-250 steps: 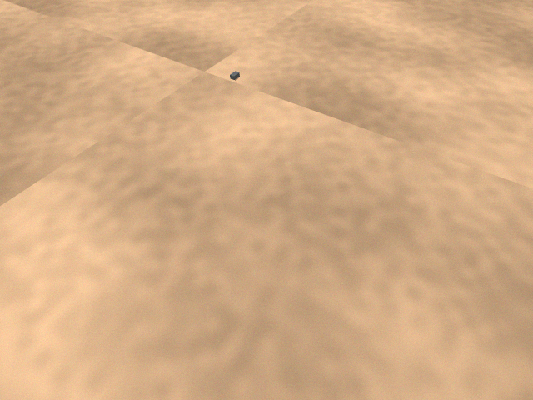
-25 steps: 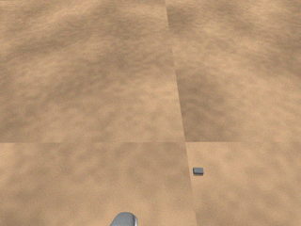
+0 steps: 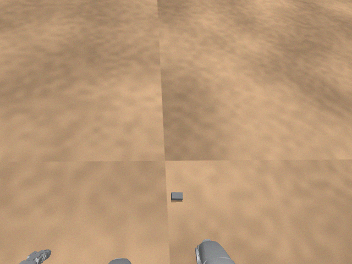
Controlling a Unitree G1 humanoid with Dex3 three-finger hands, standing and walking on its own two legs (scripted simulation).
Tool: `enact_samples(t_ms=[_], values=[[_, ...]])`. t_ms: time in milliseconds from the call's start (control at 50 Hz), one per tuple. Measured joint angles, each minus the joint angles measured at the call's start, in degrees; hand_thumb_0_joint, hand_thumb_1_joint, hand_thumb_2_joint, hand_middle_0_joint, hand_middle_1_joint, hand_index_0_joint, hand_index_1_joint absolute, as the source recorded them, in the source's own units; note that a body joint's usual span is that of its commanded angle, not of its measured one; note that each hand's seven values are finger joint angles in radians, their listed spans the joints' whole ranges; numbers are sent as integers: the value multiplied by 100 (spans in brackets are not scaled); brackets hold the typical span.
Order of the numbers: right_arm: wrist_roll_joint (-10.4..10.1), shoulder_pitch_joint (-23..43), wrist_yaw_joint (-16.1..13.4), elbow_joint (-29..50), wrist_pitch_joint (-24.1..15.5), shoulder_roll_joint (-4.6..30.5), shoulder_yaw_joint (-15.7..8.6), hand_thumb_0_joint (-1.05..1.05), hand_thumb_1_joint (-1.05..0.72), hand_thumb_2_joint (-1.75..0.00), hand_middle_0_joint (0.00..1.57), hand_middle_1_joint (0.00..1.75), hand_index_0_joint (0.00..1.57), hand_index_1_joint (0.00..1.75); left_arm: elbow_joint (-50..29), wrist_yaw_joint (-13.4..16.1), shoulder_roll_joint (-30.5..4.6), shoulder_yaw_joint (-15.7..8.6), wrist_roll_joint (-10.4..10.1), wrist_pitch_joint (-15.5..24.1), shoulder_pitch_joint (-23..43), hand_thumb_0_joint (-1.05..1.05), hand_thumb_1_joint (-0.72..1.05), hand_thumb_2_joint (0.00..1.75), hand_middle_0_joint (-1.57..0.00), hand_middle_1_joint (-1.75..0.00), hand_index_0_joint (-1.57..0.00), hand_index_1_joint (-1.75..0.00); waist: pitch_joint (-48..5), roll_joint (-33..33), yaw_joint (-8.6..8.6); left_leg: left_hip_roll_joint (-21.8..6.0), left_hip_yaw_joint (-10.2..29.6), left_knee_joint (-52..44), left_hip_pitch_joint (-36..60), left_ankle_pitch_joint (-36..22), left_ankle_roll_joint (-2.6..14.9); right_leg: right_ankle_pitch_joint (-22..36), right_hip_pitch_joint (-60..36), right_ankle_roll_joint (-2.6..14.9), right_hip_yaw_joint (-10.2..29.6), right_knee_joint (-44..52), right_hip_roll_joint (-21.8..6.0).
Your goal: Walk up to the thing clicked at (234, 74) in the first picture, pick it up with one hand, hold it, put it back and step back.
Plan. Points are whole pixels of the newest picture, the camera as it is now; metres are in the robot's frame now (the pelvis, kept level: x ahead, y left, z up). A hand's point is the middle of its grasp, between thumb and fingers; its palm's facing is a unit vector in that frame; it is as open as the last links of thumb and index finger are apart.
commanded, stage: walk up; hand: left
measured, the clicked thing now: (176, 196) +0.55 -0.08 -0.73
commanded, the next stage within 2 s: none
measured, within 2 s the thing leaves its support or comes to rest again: neither
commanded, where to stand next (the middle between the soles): +0.19 -0.32 m, yaw +5 degrees
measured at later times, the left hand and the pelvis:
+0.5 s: hand out of the picture +0.10 +0.07 -0.17, palm faces -0.02 -0.95 -0.31, open 7.4 cm; pelvis +0.07 -0.20 -0.01, yaw +1 degrees
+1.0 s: hand (228, 261) +0.15 -0.13 -0.13, palm faces +0.04 -0.91 -0.41, open 7.4 cm; pelvis +0.13 -0.40 +0.00, yaw +2 degrees
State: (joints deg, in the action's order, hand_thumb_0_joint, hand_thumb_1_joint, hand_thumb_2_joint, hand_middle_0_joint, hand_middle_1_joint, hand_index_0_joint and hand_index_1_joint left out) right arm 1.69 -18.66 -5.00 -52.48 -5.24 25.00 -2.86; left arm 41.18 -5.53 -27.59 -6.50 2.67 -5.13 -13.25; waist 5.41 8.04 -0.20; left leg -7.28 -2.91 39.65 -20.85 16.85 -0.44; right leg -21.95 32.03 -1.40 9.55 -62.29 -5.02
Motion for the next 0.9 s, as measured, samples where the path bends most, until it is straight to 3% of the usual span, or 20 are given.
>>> enact_samples(t_ms=[60,100,120,140,180,220,260,360,420,480,560,660,740,780,820,860,900], values=[[75,-9,42,-3,11,187,-61,0,-89,-90,21,31,22,30,33,-74,-174,-95,-7,-49,58,0,91,89,-20,-30,-20,-30,-80,-45,-43,-298,125,150,-87,151,-55,-189,-236,11,-170,844,-233],[94,-1,56,-38,60,348,-105,0,-89,-90,21,31,22,30,76,-89,-249,-144,-8,-28,30,0,91,89,-20,-30,-20,-30,-155,-127,-62,-506,250,352,-188,310,-49,-10,-557,9,-380,1464,-246],[103,48,45,-94,111,465,-143,0,-89,-90,21,31,22,30,131,-65,-194,-173,8,9,41,0,91,89,-20,-30,-20,-30,-115,-320,-58,-684,419,554,-256,466,58,57,-609,-158,-525,1429,-88],[107,87,15,-167,183,579,-191,0,-89,-90,21,31,22,30,170,-41,-95,-166,43,48,43,0,91,89,-20,-30,-20,-30,-58,-566,-65,-799,674,903,-373,784,198,-20,-654,-215,-714,1291,88],[42,107,-82,-310,354,627,-262,0,-90,-90,20,31,21,30,168,1,72,-68,93,116,-59,0,91,89,-20,-30,-20,-30,-121,-708,19,-416,872,2002,-773,1415,242,-191,-626,-178,-867,1105,169],[-47,199,-119,-420,405,573,-259,1,-90,-90,20,30,21,30,216,41,262,28,58,112,-208,0,91,89,-20,-30,-20,-30,-153,-748,174,19,625,2646,-993,1434,246,-128,-768,-50,-877,1348,231],[-132,268,-102,-429,308,481,-183,1,-90,-90,20,30,21,30,264,76,380,118,62,106,-366,0,91,89,-20,-30,-20,-30,-164,-794,278,278,270,2722,-1157,1268,241,29,-942,106,-933,1725,332],[-155,201,8,-284,2,38,73,0,-90,-90,20,30,21,30,247,159,310,151,97,114,-536,0,90,89,-20,-30,-20,-30,-35,-599,513,655,-359,1301,-995,974,290,132,-1209,414,-1145,2148,585],[-123,47,11,-174,-119,-170,132,0,-90,-90,20,31,21,30,175,174,212,204,64,45,-571,0,90,89,-20,-30,-20,-30,6,-461,502,809,-392,12,-466,-220,384,-117,-1214,527,-1332,1886,727],[-35,-7,-54,-98,-88,-316,123,0,-90,-90,21,31,21,30,241,221,232,221,57,-62,-435,0,90,89,-20,-30,-20,-30,124,-134,345,892,-376,193,-412,-187,441,-465,-848,400,-961,780,755],[-51,-2,-67,-88,23,-289,53,0,-90,-90,21,31,22,30,319,111,253,280,110,-95,-451,0,91,89,-20,-30,-20,-30,19,-49,157,575,-300,19,-136,-110,290,-495,-350,265,-755,-207,590],[-12,-257,-7,-65,-36,-102,-28,0,-90,-90,21,31,22,30,269,32,42,112,102,-58,-289,0,90,89,-20,-30,-20,-30,-77,-17,12,197,20,-82,-35,-104,63,-48,-141,97,-342,-53,114],[50,-273,110,-72,41,141,-101,0,-90,-90,21,31,22,30,389,56,-147,10,-38,12,-234,0,91,89,-20,-30,-20,-30,-123,-56,-81,-128,208,89,-73,78,-32,-147,-340,34,-380,820,-160],[80,-227,191,-82,146,287,-133,0,-90,-90,21,31,22,30,532,99,-178,-4,-116,93,-248,0,91,89,-20,-30,-20,-30,-184,-157,-151,-275,357,315,-165,278,4,-73,-658,18,-558,1405,-147],[104,-113,221,-137,315,471,-185,0,-90,-90,20,31,21,30,693,203,-59,-17,-135,220,-246,0,91,89,-20,-30,-20,-30,-153,-478,-126,-415,744,878,-342,928,219,15,-806,-172,-745,1464,108],[42,9,172,-236,511,515,-234,0,-90,-90,20,31,21,30,791,303,139,78,-65,315,-282,0,91,89,-20,-30,-20,-30,-171,-724,-43,-111,1145,1831,-648,1353,275,-178,-741,-155,-874,1159,252],[-28,127,164,-317,573,446,-225,1,-90,-90,20,30,21,30,932,352,358,208,-69,324,-294,0,91,89,-20,-30,-20,-30,-209,-836,84,308,1083,2454,-849,1225,237,-189,-835,-56,-895,1270,267]])
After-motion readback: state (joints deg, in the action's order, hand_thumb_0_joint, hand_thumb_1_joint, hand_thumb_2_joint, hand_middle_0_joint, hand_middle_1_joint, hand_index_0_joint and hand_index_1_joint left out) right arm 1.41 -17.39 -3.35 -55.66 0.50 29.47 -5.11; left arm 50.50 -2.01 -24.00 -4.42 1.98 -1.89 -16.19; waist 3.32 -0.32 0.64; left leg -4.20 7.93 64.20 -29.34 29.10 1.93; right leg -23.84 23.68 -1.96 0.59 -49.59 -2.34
